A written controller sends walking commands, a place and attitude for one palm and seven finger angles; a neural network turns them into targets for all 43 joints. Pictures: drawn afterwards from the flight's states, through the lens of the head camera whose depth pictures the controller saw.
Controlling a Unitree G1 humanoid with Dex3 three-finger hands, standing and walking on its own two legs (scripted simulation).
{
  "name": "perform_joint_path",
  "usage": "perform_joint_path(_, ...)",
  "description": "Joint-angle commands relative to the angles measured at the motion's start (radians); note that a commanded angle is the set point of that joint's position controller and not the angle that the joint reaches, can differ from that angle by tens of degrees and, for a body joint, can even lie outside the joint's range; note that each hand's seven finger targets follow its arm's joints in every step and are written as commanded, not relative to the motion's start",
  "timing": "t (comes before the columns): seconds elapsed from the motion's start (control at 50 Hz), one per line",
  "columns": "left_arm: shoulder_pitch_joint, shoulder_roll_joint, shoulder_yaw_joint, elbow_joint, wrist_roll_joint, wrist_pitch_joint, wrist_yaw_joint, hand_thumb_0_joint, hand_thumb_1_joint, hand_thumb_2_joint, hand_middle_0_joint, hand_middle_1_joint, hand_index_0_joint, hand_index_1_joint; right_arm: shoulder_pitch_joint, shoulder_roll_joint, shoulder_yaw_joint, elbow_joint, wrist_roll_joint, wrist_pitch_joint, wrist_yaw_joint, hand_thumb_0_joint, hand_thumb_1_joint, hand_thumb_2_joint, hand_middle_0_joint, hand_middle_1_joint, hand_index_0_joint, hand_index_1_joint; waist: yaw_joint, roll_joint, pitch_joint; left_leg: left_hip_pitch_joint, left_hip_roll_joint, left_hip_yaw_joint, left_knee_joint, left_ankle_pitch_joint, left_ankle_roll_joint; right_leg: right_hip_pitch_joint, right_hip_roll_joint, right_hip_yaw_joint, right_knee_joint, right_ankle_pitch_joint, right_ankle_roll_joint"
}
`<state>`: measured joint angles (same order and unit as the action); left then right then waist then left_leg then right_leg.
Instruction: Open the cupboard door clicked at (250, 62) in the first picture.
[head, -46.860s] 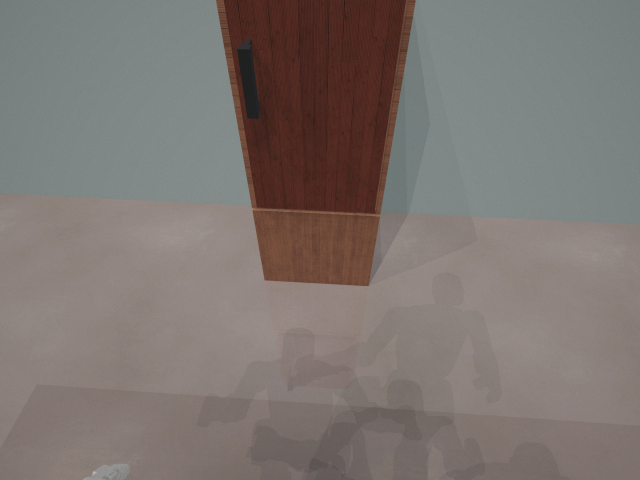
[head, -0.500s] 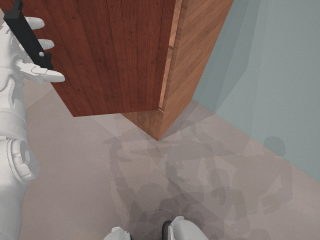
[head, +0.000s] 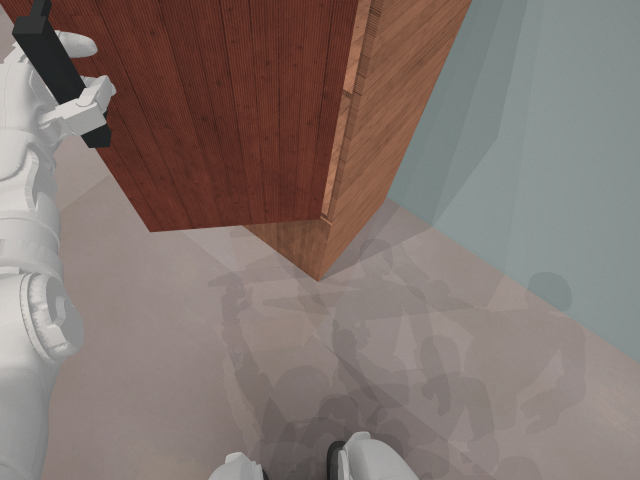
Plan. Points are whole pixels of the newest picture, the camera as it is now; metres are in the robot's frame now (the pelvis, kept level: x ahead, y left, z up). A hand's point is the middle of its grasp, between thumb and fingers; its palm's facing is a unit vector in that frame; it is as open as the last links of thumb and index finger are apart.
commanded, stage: close the thumb around the handle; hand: left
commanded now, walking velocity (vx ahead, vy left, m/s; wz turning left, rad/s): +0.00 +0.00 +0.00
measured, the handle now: (73, 78) +0.57 +0.23 +0.11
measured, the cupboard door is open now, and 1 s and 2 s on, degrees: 45 66 92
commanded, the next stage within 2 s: pull the door open along its arc in 0.14 s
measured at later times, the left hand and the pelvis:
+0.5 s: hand (92, 116) +0.51 +0.20 +0.11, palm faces +0.02 -1.00 +0.00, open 5.7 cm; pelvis +0.01 +0.00 +0.01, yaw -2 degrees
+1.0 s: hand (132, 184) +0.42 +0.15 +0.11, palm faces +0.50 -0.87 +0.00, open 5.7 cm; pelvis +0.00 -0.02 +0.02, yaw +2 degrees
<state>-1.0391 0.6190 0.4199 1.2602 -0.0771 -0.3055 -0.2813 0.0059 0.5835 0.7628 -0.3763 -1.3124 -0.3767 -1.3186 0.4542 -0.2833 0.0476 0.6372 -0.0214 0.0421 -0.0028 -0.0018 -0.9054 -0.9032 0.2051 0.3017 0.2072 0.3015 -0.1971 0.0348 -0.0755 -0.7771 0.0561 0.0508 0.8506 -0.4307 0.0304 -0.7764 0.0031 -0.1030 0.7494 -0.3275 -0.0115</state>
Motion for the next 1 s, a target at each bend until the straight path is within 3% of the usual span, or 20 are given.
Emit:
perform_joint_path(0.0,-0.461,0.213,-0.007,-0.234,-0.012,-0.064,-0.008,0.000,0.900,0.900,-0.400,-1.350,-0.400,-1.350,0.197,-0.185,-0.069,-0.030,0.001,-0.008,-0.014,0.000,-0.900,-0.900,0.200,0.300,0.200,0.300,-0.018,0.135,-0.469,0.354,-0.017,-0.104,-0.068,0.508,-0.011,0.195,0.049,0.059,-0.037,0.365,-0.003)
perform_joint_path(0.16,-0.433,0.218,0.008,-0.258,-0.009,-0.069,0.004,0.000,0.900,0.900,-0.400,-1.350,-0.400,-1.350,0.198,-0.182,-0.072,-0.026,-0.001,-0.005,-0.008,0.000,-0.900,-0.900,0.200,0.300,0.200,0.300,-0.004,0.165,-0.495,0.377,-0.015,-0.103,-0.060,0.557,-0.015,0.204,0.050,0.059,-0.033,0.396,-0.006)
perform_joint_path(0.22,-0.420,0.238,0.020,-0.267,-0.013,-0.073,0.000,0.000,0.900,0.900,-0.400,-1.350,-0.400,-1.350,0.192,-0.185,-0.071,-0.035,0.000,-0.002,-0.010,0.000,-0.900,-0.900,0.200,0.300,0.200,0.300,-0.003,0.119,-0.479,0.343,-0.018,-0.101,-0.067,0.530,-0.006,0.238,0.051,0.062,-0.034,0.408,-0.008)
perform_joint_path(0.24,-0.424,0.329,0.082,-0.265,-0.005,-0.076,0.000,0.000,0.900,0.900,-0.400,-1.350,-0.400,-1.350,0.195,-0.193,-0.071,-0.032,0.002,0.002,-0.014,0.000,-0.900,-0.900,0.200,0.300,0.200,0.300,0.008,0.117,-0.499,0.328,-0.018,-0.095,-0.064,0.533,-0.005,0.266,0.048,0.070,-0.032,0.430,-0.005)
perform_joint_path(0.28,-0.371,0.280,0.049,-0.269,-0.008,-0.072,-0.013,0.000,0.900,0.900,-0.400,-1.350,-0.400,-1.350,0.179,-0.181,-0.069,-0.049,0.005,0.004,-0.012,0.000,-0.900,-0.900,0.200,0.300,0.200,0.300,0.019,0.148,-0.487,0.323,-0.023,-0.084,-0.071,0.538,-0.005,0.284,0.046,0.071,-0.033,0.449,-0.006)
perform_joint_path(0.34,-0.292,0.282,0.074,-0.326,-0.034,-0.082,-0.024,0.000,0.900,0.900,-0.400,-1.350,-0.400,-1.350,0.169,-0.180,-0.073,-0.070,0.009,0.007,-0.008,0.000,-0.900,-0.900,0.200,0.300,0.200,0.300,0.047,0.138,-0.538,0.345,-0.022,-0.077,-0.072,0.597,-0.005,0.335,0.048,0.075,-0.030,0.505,-0.008)
perform_joint_path(0.46,-0.047,0.210,0.071,-0.445,-0.087,-0.058,-0.031,0.000,0.900,0.900,-0.400,-1.350,-0.400,-1.350,0.112,-0.170,-0.083,-0.122,0.026,0.015,0.000,0.000,-0.900,-0.900,0.200,0.300,0.200,0.300,0.100,0.091,-0.505,0.326,-0.023,-0.052,-0.111,0.597,0.002,0.420,0.043,0.076,-0.044,0.542,-0.008)
perform_joint_path(0.5,0.041,0.158,0.049,-0.520,-0.111,-0.045,-0.029,0.000,0.900,0.900,-0.400,-1.350,-0.400,-1.350,0.089,-0.163,-0.087,-0.140,0.035,0.012,0.004,0.000,-0.900,-0.900,0.200,0.300,0.200,0.300,0.115,0.058,-0.498,0.328,-0.023,-0.045,-0.128,0.609,0.005,0.453,0.041,0.073,-0.052,0.561,-0.008)
perform_joint_path(0.54,0.134,0.122,0.039,-0.616,-0.128,-0.038,-0.021,0.000,0.900,0.900,-0.400,-1.350,-0.400,-1.350,0.065,-0.152,-0.092,-0.152,0.041,0.004,0.007,0.000,-0.900,-0.900,0.200,0.300,0.200,0.300,0.137,0.084,-0.517,0.357,-0.021,-0.037,-0.136,0.675,0.006,0.483,0.033,0.082,-0.053,0.611,-0.011)
perform_joint_path(0.58,0.257,0.043,-0.001,-0.699,-0.145,-0.022,-0.009,0.000,0.900,0.900,-0.400,-1.350,-0.400,-1.350,0.037,-0.140,-0.095,-0.165,0.046,-0.007,0.014,0.000,-0.900,-0.900,0.200,0.300,0.200,0.300,0.152,0.059,-0.481,0.366,-0.019,-0.034,-0.152,0.695,0.004,0.494,0.030,0.077,-0.062,0.614,-0.011)
perform_joint_path(0.64,0.413,0.011,0.000,-0.818,-0.160,-0.001,0.014,0.000,0.900,0.900,-0.400,-1.350,-0.400,-1.350,-0.005,-0.133,-0.096,-0.180,0.050,-0.024,0.018,0.000,-0.900,-0.900,0.200,0.300,0.200,0.300,0.174,0.031,-0.431,0.351,-0.020,-0.026,-0.180,0.691,0.006,0.534,0.021,0.078,-0.066,0.640,-0.011)
perform_joint_path(0.66,0.415,-0.036,-0.037,-0.855,-0.163,0.007,0.019,0.000,0.900,0.900,-0.400,-1.350,-0.400,-1.350,-0.025,-0.130,-0.093,-0.184,0.054,-0.030,0.017,0.000,-0.900,-0.900,0.200,0.300,0.200,0.300,0.163,0.030,-0.409,0.373,-0.023,-0.026,-0.184,0.675,0.001,0.520,0.025,0.071,-0.074,0.621,-0.007)
perform_joint_path(0.68,0.357,-0.067,0.088,-0.953,-0.215,0.018,0.173,0.000,0.900,0.900,-0.400,-1.350,-0.400,-1.350,-0.072,-0.097,-0.095,-0.189,0.051,-0.044,0.021,0.000,-0.900,-0.900,0.200,0.300,0.200,0.300,0.234,0.009,-0.394,0.349,-0.036,-0.028,-0.187,0.620,-0.018,0.506,0.032,0.048,-0.096,0.566,-0.004)
perform_joint_path(0.7,0.372,-0.164,-0.005,-0.937,-0.186,0.039,0.253,0.000,0.900,0.900,-0.400,-1.350,-0.400,-1.350,-0.083,-0.098,-0.094,-0.171,0.046,-0.054,0.025,0.000,-0.900,-0.900,0.200,0.300,0.200,0.300,0.187,0.012,-0.339,0.358,-0.034,-0.028,-0.201,0.570,-0.025,0.475,0.034,0.041,-0.104,0.510,-0.001)
perform_joint_path(0.72,0.345,-0.178,-0.005,-0.950,-0.159,0.047,0.327,0.000,0.900,0.900,-0.400,-1.350,-0.400,-1.350,-0.080,-0.098,-0.097,-0.152,0.041,-0.062,0.026,0.000,-0.900,-0.900,0.200,0.300,0.200,0.300,0.178,-0.015,-0.306,0.352,-0.033,-0.031,-0.201,0.547,-0.025,0.462,0.034,0.037,-0.112,0.488,-0.002)
perform_joint_path(0.8,0.169,-0.277,-0.071,-0.931,-0.027,0.068,0.575,0.000,0.900,0.900,-0.400,-1.350,-0.400,-1.350,-0.107,-0.078,-0.093,-0.092,0.002,-0.072,0.019,0.000,-0.900,-0.900,0.200,0.300,0.200,0.300,0.148,0.028,-0.304,0.365,-0.043,-0.040,-0.204,0.442,-0.035,0.419,0.016,0.046,-0.108,0.385,-0.004)
perform_joint_path(0.84,0.149,-0.334,-0.100,-0.889,0.048,0.079,0.695,0.000,0.900,0.900,-0.400,-1.350,-0.400,-1.350,-0.124,-0.064,-0.095,-0.080,-0.019,-0.073,0.015,0.000,-0.900,-0.900,0.200,0.300,0.200,0.300,0.150,-0.018,-0.324,0.352,-0.048,-0.045,-0.206,0.404,-0.031,0.426,0.010,0.048,-0.110,0.347,-0.005)
perform_joint_path(0.9,0.114,-0.404,-0.194,-0.873,0.119,0.069,0.759,0.000,0.900,0.900,-0.400,-1.350,-0.400,-1.350,-0.137,-0.058,-0.096,-0.069,-0.033,-0.076,0.007,0.000,-0.900,-0.900,0.200,0.300,0.200,0.300,0.133,-0.023,-0.358,0.371,-0.050,-0.039,-0.203,0.373,-0.030,0.428,0.005,0.055,-0.115,0.336,-0.007)
perform_joint_path(0.92,0.091,-0.403,-0.207,-0.872,0.127,0.057,0.755,0.000,0.900,0.900,-0.400,-1.350,-0.400,-1.350,-0.132,-0.060,-0.100,-0.064,-0.035,-0.076,0.000,0.000,-0.900,-0.900,0.200,0.300,0.200,0.300,0.118,-0.074,-0.369,0.376,-0.047,-0.042,-0.201,0.373,-0.025,0.439,0.005,0.058,-0.122,0.345,-0.005)
perform_joint_path(0.98,0.043,-0.407,-0.220,-0.869,0.110,0.017,0.722,0.000,0.900,0.900,-0.400,-1.350,-0.400,-1.350,-0.149,-0.052,-0.097,-0.057,-0.032,-0.085,-0.016,0.000,-0.900,-0.900,0.200,0.300,0.200,0.300,0.121,-0.036,-0.376,0.386,-0.052,-0.034,-0.203,0.373,-0.025,0.464,0.001,0.071,-0.127,0.376,-0.006)
